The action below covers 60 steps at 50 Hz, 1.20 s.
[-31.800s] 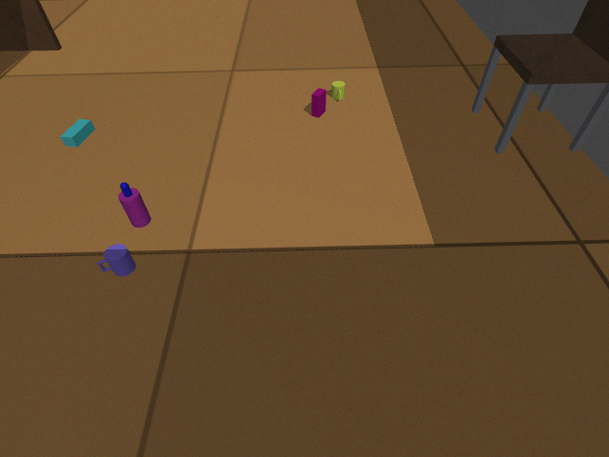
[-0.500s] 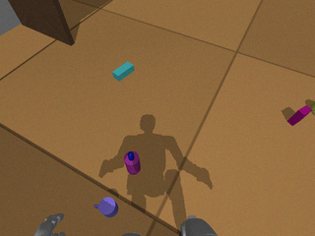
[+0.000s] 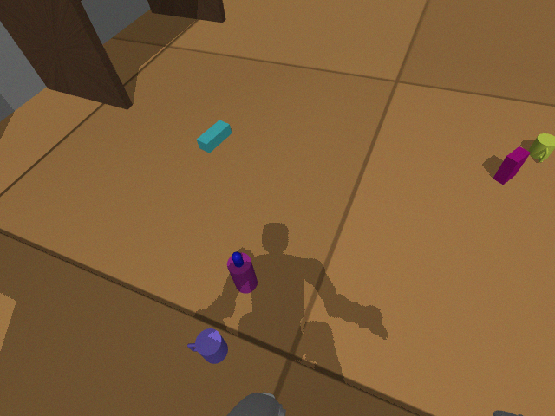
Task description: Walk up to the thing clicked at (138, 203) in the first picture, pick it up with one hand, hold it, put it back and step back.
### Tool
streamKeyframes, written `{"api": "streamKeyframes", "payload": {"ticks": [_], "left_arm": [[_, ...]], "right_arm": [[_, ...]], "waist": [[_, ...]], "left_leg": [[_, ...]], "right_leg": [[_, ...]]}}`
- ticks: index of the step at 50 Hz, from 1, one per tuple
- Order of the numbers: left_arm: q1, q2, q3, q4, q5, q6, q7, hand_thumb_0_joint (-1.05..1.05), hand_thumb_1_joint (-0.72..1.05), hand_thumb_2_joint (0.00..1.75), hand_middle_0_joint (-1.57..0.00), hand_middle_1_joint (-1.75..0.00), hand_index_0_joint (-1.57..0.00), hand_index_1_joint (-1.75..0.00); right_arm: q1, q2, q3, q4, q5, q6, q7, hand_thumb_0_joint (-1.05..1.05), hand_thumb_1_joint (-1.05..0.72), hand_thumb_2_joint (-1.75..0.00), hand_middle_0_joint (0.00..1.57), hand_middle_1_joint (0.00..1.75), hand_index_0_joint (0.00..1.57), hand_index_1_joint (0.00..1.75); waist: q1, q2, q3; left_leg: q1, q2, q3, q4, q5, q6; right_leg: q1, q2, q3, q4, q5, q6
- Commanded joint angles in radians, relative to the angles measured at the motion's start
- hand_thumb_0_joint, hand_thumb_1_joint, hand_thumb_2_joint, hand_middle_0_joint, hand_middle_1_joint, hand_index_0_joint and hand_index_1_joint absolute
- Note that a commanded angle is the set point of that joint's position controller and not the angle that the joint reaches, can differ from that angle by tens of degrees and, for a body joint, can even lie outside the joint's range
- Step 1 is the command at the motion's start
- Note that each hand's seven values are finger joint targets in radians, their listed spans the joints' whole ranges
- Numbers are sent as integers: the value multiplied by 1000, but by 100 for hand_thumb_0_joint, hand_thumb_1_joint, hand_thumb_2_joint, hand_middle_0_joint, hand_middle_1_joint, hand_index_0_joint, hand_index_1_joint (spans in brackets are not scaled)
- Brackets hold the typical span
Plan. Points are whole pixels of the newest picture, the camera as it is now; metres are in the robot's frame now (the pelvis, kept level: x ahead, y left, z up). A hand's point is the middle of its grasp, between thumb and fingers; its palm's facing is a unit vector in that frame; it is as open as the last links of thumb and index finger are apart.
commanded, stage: step back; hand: left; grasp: from the side
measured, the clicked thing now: (241, 269) +0.66 +0.26 -0.65
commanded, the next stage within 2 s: stand in 1.94 s
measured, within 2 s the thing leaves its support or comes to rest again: neither
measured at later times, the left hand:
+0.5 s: hand out of the picture -0.08 +0.29 -0.16, palm faces -0.02 -0.93 -0.37, open 7.4 cm
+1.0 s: hand out of the picture -0.22 +0.26 -0.15, palm faces +0.05 -0.91 -0.41, open 7.4 cm
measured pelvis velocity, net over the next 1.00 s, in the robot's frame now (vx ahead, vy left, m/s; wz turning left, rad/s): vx -0.33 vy -0.01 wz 0.06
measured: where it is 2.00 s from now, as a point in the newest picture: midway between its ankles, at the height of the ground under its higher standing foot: outside the picture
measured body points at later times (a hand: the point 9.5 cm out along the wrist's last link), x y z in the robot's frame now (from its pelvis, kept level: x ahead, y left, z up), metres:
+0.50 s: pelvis -0.17 +0.02 +0.00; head -0.10 +0.05 +0.44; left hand -0.08 +0.34 -0.14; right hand -0.05 -0.29 -0.10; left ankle -0.10 +0.13 -0.73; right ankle -0.21 -0.14 -0.66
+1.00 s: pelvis -0.33 -0.01 -0.01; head -0.28 +0.00 +0.43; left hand -0.22 +0.31 -0.12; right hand -0.26 -0.33 -0.13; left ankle -0.35 +0.10 -0.73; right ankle -0.26 -0.13 -0.73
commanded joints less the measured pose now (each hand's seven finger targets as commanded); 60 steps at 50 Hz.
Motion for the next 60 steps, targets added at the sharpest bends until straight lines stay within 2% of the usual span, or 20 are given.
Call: {"api": "streamKeyframes", "payload": {"ticks": [1, 6, 9, 11, 12, 13, 16, 25, 31, 32, 33, 34, 35, 38, 45, 48, 50, 51, 55, 60], "left_arm": [[-53, 249, 81, -133, -1, -30, 21, 0, 90, 90, -20, -30, -20, -30], [-41, 260, 85, -150, -7, -8, 30, 0, 90, 90, -20, -30, -20, -30], [-79, 256, 66, -165, -25, 17, 21, 0, 90, 90, -20, -30, -20, -30], [-46, 184, 50, -165, -31, 24, 21, 0, 90, 90, -20, -30, -20, -30], [-144, 242, 77, -175, -18, 20, 40, 0, 90, 90, -20, -30, -20, -30], [-162, 272, 81, -162, -10, 19, 40, 0, 90, 90, -20, -30, -20, -30], [-33, 238, 76, -103, -35, 24, 24, 0, 90, 90, -20, -30, -20, -30], [-33, 218, 62, -107, -15, 2, 10, 0, 90, 90, -20, -30, -20, -30], [155, 231, 77, 4, -5, 1, -8, 0, 90, 90, -20, -30, -20, -30], [143, 277, 91, -8, 9, -1, -10, 0, 90, 90, -20, -30, -20, -30], [77, 370, 111, -48, 11, 4, -14, 0, 90, 90, -20, -30, -20, -30], [-34, 451, 124, -92, 17, 4, -9, 0, 90, 90, -20, -30, -20, -30], [-126, 420, 114, -124, 9, -2, 1, 0, 90, 90, -20, -30, -20, -30], [-174, 255, 82, -135, 7, -8, 8, 0, 90, 90, -20, -30, -20, -30], [-27, 266, 94, -130, 18, -1, 9, 0, 90, 90, -20, -30, -20, -30], [-26, 244, 68, -123, -4, 15, -5, 0, 90, 90, -20, -30, -20, -30], [-6, 174, 44, -115, -22, 15, -9, 0, 90, 90, -20, -30, -20, -30], [-126, 250, 64, -116, -8, 9, 2, 0, 90, 90, -20, -30, -20, -30], [-70, 234, 59, -55, -25, -15, -28, 0, 90, 90, -20, -30, -20, -30], [-41, 202, 50, 13, -10, -49, -22, 0, 90, 90, -20, -30, -20, -30]], "right_arm": [[31, -178, -41, -57, -1, -29, -24, 0, -90, -90, 20, 30, 20, 30], [77, -165, -43, -67, -19, -46, -27, 0, -90, -90, 20, 30, 20, 30], [160, -171, -64, -23, -39, -57, -21, 0, -90, -90, 20, 30, 20, 30], [81, -309, -95, -52, -69, -54, -12, 0, -90, -90, 20, 30, 20, 30], [84, -377, -109, -73, -57, -54, -7, 0, -90, -90, 20, 30, 20, 30], [39, -344, -104, -75, -55, -59, -12, 0, -90, -90, 20, 30, 20, 30], [-65, -221, -65, -99, -56, -67, -22, 0, -90, -90, 20, 30, 20, 30], [56, -238, -82, -109, -41, -57, -24, 0, -90, -90, 20, 30, 20, 30], [-41, -258, -78, -136, -35, -24, -14, 0, -90, -90, 20, 30, 20, 30], [-20, -221, -69, -141, -30, -23, -12, 0, -90, -90, 20, 30, 20, 30], [-78, -169, -59, -169, -20, -31, -21, 0, -90, -90, 20, 30, 20, 30], [-67, -209, -80, -156, -30, -28, -38, 0, -90, -90, 20, 30, 20, 30], [-16, -246, -95, -131, -20, -25, -35, 0, -90, -90, 20, 30, 20, 30], [62, -181, -58, -79, -13, -34, -27, 0, -90, -90, 20, 30, 20, 30], [89, -158, -43, -75, -35, -79, -31, 0, -90, -90, 20, 30, 20, 30], [181, -163, -62, -8, -45, -94, -33, 0, -90, -90, 20, 30, 20, 30], [92, -282, -83, -36, -70, -97, -30, 0, -90, -90, 20, 30, 20, 30], [77, -351, -90, -45, -58, -97, -26, 0, -90, -90, 20, 30, 20, 30], [-6, -197, -45, -49, -57, -117, -24, 0, -90, -90, 20, 30, 20, 30], [18, -213, -58, -31, -51, -82, 0, 0, -90, -90, 20, 30, 20, 30]], "waist": [[14, -163, -143], [14, -265, -230], [-26, -195, -245], [3, 196, -205], [-87, 252, -189], [-69, 195, -136], [38, 108, -104], [-60, 150, -219], [28, 121, -252], [22, -22, -219], [54, -298, -146], [58, -370, -75], [3, -334, -26], [-47, -164, -72], [45, -261, -236], [6, -142, -251], [36, 139, -186], [-48, 184, -125], [17, 127, -89], [-1, 128, -97]], "left_leg": [[-12, -10, 1, -8, -1, -29], [57, 107, 64, -447, -36, -17], [281, 103, 94, -775, 314, 11], [401, 412, -338, -810, 487, 128], [198, 534, -446, -832, 490, 266], [120, 522, -418, -840, 457, 278], [201, 326, -79, -751, 616, 159], [449, 387, -93, -678, 566, 257], [151, 324, -35, -611, 252, 129], [36, 237, -6, -510, 97, 79], [-91, 27, 71, -295, -67, 11], [-6, 55, 21, -55, -150, -19], [76, 93, -47, 57, -109, -10], [13, -12, -5, 57, 25, -2], [19, 96, 119, -487, -17, -17], [342, 99, 97, -834, 245, 22], [427, 417, -368, -867, 35, 149], [116, 534, -454, -918, -119, 268], [161, 314, -82, -783, 234, 150], [118, 251, -27, -722, -83, 101]], "right_leg": [[92, -154, 143, -170, 329, -168], [272, -223, 178, -82, 462, -185], [124, -148, 108, 51, 374, -100], [-276, 106, -13, 321, -282, -20], [-179, 113, 92, 485, -402, 1], [-153, 100, 142, 592, -351, -5], [-231, 140, 158, 703, -180, -13], [-162, 51, 38, 303, -237, 57], [183, 25, -65, -158, -22, -26], [176, -65, 118, -218, -121, -67], [37, -256, 395, -335, -199, -183], [-224, -428, 559, -414, -237, -305], [-365, -438, 530, -439, -271, -294], [-122, -179, 98, -224, 163, -153], [302, -226, 139, -106, 182, -184], [97, -166, 63, 64, 133, -109], [-309, 15, -76, 245, -263, -17], [-155, -55, 25, 327, -316, -3], [-64, -21, -20, 217, -135, -15], [145, 41, -123, -191, -49, -20]]}}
